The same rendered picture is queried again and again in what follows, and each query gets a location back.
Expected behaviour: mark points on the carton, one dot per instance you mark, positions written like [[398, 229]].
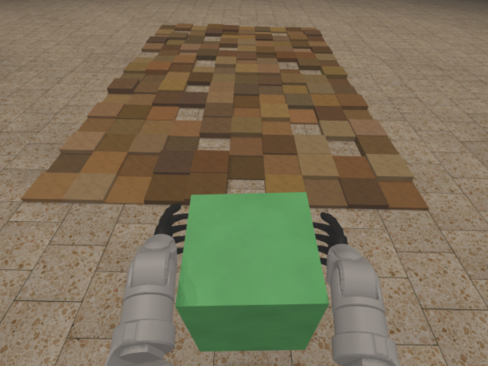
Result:
[[251, 278]]

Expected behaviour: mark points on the robot left forearm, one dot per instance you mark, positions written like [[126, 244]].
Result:
[[146, 331]]

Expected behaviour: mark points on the robot right forearm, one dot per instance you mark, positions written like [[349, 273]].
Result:
[[361, 335]]

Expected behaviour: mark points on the left robot hand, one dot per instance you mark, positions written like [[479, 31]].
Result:
[[166, 221]]

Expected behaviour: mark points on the right robot hand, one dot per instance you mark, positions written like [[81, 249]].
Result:
[[335, 231]]

